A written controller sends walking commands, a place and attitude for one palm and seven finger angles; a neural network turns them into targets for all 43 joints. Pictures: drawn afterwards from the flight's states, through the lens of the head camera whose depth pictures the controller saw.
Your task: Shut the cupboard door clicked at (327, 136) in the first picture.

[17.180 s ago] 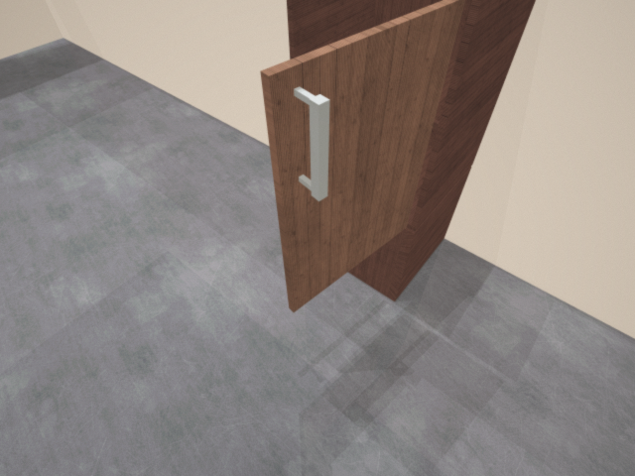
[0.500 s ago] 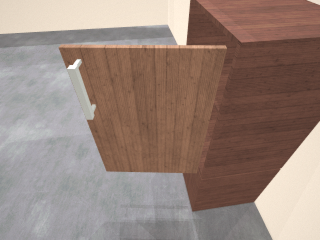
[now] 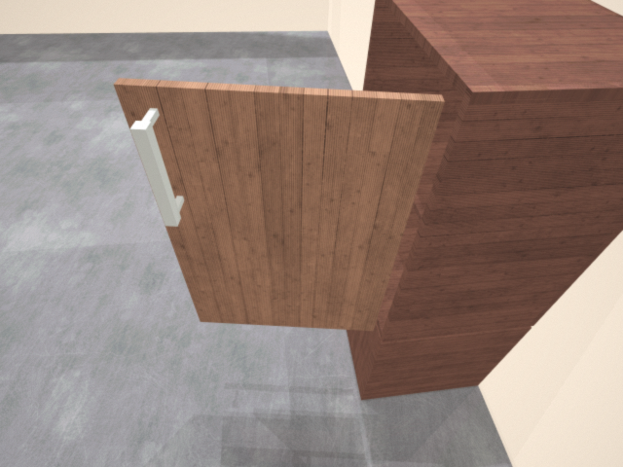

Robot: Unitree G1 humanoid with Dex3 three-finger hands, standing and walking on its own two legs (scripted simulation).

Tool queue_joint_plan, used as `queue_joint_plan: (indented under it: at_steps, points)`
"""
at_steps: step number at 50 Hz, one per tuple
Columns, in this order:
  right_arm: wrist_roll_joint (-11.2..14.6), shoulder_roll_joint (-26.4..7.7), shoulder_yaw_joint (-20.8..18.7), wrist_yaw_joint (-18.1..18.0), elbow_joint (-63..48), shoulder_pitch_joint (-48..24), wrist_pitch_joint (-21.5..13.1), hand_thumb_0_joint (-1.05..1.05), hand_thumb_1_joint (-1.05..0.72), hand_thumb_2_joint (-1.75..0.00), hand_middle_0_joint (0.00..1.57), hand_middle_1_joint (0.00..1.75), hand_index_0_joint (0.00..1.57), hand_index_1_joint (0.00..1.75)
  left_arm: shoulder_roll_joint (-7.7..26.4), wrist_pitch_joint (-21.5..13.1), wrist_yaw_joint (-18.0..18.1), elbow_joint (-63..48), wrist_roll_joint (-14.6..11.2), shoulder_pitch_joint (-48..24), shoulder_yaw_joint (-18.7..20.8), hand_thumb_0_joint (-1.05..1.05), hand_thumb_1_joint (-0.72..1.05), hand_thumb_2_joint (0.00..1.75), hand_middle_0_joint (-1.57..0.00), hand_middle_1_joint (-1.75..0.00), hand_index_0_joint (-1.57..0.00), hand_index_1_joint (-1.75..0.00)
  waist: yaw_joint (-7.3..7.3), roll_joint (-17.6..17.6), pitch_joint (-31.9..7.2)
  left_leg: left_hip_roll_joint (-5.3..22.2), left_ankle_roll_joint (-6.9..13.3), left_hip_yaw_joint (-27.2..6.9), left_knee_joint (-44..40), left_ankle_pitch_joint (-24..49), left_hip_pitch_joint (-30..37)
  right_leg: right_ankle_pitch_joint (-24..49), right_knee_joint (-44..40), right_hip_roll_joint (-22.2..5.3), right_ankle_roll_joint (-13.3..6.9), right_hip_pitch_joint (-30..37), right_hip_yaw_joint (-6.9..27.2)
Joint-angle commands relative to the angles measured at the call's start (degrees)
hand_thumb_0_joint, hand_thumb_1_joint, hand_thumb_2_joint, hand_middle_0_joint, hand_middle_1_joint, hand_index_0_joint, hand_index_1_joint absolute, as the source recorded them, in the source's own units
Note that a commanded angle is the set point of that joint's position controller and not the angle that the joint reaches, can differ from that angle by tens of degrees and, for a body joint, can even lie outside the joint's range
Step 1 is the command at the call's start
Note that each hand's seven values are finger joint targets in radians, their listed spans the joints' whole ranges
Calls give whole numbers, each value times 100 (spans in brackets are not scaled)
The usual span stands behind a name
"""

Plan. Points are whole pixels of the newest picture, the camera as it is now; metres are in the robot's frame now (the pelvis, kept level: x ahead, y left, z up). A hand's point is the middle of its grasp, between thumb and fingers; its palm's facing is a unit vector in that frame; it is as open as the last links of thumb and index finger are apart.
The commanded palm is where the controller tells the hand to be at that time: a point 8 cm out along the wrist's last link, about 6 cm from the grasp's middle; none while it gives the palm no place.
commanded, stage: look again from close up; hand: left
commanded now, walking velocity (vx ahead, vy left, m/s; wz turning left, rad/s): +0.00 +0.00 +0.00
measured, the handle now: (163, 170) +0.47 +0.24 +0.13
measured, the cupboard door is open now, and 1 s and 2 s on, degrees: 80 80 80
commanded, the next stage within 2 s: shuffle to correct the standing spot in 0.46 s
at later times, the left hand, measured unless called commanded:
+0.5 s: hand out of the picture +0.06 +0.18 -0.17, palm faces +0.00 -0.98 -0.18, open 7.4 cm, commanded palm none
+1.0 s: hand out of the picture +0.09 +0.22 -0.17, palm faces +0.00 -0.96 -0.28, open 7.4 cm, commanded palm none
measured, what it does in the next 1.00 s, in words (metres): stands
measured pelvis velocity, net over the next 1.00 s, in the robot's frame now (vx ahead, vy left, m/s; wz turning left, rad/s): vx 0.03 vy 0.02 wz -0.01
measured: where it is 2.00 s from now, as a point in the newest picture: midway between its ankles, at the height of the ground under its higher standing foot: outside the picture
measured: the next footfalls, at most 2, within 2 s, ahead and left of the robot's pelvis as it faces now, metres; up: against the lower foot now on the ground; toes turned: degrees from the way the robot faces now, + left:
none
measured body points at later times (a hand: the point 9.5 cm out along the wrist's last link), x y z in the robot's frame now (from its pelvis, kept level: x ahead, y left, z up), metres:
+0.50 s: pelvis +0.06 +0.01 +0.01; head +0.07 +0.02 +0.45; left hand +0.06 +0.23 -0.16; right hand +0.06 -0.21 -0.15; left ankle +0.05 +0.10 -0.74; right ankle +0.01 -0.10 -0.74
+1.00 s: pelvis +0.03 +0.02 -0.01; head +0.06 +0.01 +0.44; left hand +0.09 +0.27 -0.15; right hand +0.09 -0.22 -0.16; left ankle +0.05 +0.10 -0.74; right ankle +0.02 -0.10 -0.74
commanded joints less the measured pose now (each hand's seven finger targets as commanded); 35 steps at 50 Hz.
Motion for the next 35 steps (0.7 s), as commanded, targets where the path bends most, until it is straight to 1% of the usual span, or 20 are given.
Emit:
queue_joint_plan:
  at_steps: [1,5,7,10,11,15,16,19,20,21,22,23,24,26,28,29,30,31,32,35]
  points:
    - [30,-476,-51,-21,-142,122,-177,0,-90,-90,20,30,20,30,570,-144,30,-198,-11,166,52,0,90,90,-20,-30,-20,-30,24,200,590,458,75,-755,-981,-1177,-13,-1205,-1081,-584,-151,-499,812]
    - [48,-512,-38,-43,-65,59,-244,0,-90,-90,20,30,20,30,496,-179,37,-68,-17,190,13,0,90,90,-20,-30,-20,-30,46,164,480,511,78,-804,-1033,-836,111,-495,-933,-593,-130,-246,696]
    - [59,-508,-22,-54,-2,50,-279,0,-90,-90,20,30,20,30,482,-189,43,-24,-11,197,6,0,90,90,-20,-30,-20,-30,66,260,381,540,94,-798,-1058,-597,169,-82,-848,-597,-118,-46,608]
    - [73,-505,-14,-74,62,-11,-317,0,-90,-90,20,30,20,30,472,-217,51,56,-20,191,-6,0,90,90,-20,-30,-20,-30,72,109,153,533,91,-688,-893,28,450,394,-817,-655,-97,123,627]
    - [85,-462,-7,-80,99,-40,-318,0,-90,-90,20,30,20,30,464,-215,54,80,-9,164,-6,0,90,90,-20,-30,-20,-30,76,-3,274,538,99,-652,-888,164,453,502,-834,-661,-87,111,597]
    - [76,-527,-5,-95,170,-95,-324,0,-90,-90,20,30,20,30,479,-206,69,131,-17,101,-12,0,90,90,-20,-30,-20,-30,53,65,211,552,99,-628,-843,538,658,720,-788,-669,-64,169,588]
    - [80,-498,2,-104,187,-117,-329,0,-90,-90,20,30,20,30,474,-204,70,141,-6,119,-1,0,90,90,-20,-30,-20,-30,76,53,265,550,107,-604,-837,637,657,813,-791,-666,-58,188,579]
    - [75,-555,3,-111,218,-177,-332,0,-90,-90,20,30,20,30,516,-199,81,160,-13,85,0,0,90,90,-20,-30,-20,-30,76,28,198,553,100,-590,-794,874,769,1002,-754,-690,-43,283,574]
    - [73,-578,5,-116,230,-180,-335,0,-90,-90,20,30,20,30,530,-199,81,174,-16,91,-5,0,90,90,-20,-30,-20,-30,68,27,98,562,103,-576,-770,1003,853,1100,-738,-693,-46,330,571]
    - [77,-539,6,-124,231,-200,-338,0,-90,-90,20,30,20,30,517,-193,83,160,-5,73,9,0,90,90,-20,-30,-20,-30,77,36,202,554,113,-569,-766,1124,837,1196,-728,-683,-46,324,550]
    - [73,-569,7,-126,251,-211,-339,0,-90,-90,20,30,20,30,543,-190,87,179,-8,53,4,0,90,90,-20,-30,-20,-30,70,93,144,558,104,-566,-766,1212,897,1219,-703,-695,-41,353,551]
    - [73,-585,11,-128,264,-239,-338,0,-90,-90,20,30,20,30,556,-186,89,181,-13,52,6,0,90,90,-20,-30,-20,-30,81,150,121,562,102,-552,-759,1248,939,1214,-710,-701,-34,368,539]
    - [74,-600,10,-130,261,-243,-335,0,-90,-90,20,30,20,30,581,-184,89,184,-11,35,7,0,90,90,-20,-30,-20,-30,73,83,123,562,102,-560,-743,1312,955,1269,-712,-698,-29,391,539]
    - [73,-569,10,-139,266,-274,-327,0,-90,-90,20,30,20,30,563,-174,89,184,-5,17,12,0,90,90,-20,-30,-20,-30,76,78,198,562,108,-540,-770,1317,958,1300,-736,-686,-34,387,538]
    - [66,-613,11,-141,291,-293,-331,0,-90,-90,20,30,20,30,584,-168,91,187,-13,0,12,0,90,90,-20,-30,-20,-30,83,68,145,563,101,-554,-765,1390,1029,1311,-721,-707,-26,418,524]
    - [71,-647,-6,-147,256,-337,-324,0,-90,-90,20,30,20,30,627,-159,102,160,-11,-43,26,0,90,90,-20,-30,-20,-30,82,139,173,563,94,-550,-751,1665,1047,1560,-676,-735,-31,391,572]
    - [76,-653,-20,-153,223,-337,-308,0,-90,-90,20,30,20,30,672,-144,118,116,-13,-60,48,0,90,90,-20,-30,-20,-30,85,151,102,579,91,-545,-712,1931,1093,1758,-597,-773,-40,421,583]
    - [80,-644,-38,-165,176,-359,-292,0,-90,-90,20,30,20,30,695,-126,134,53,-8,-81,78,0,90,90,-20,-30,-20,-30,101,153,163,581,95,-533,-638,2274,1071,2045,-483,-787,-53,401,592]
    - [77,-684,-59,-174,140,-359,-265,0,-90,-90,20,30,20,30,733,-108,149,21,-10,-81,102,0,90,90,-20,-30,-20,-30,109,205,91,600,83,-506,-555,2516,1118,2237,-368,-832,-63,409,614]
    - [53,-828,-148,-187,-26,-398,-164,0,-90,-90,20,30,20,30,845,-44,168,-120,-11,-144,183,0,90,90,-20,-30,-20,-30,104,231,-84,676,94,-472,-365,2868,1230,2336,-80,-866,-86,327,608]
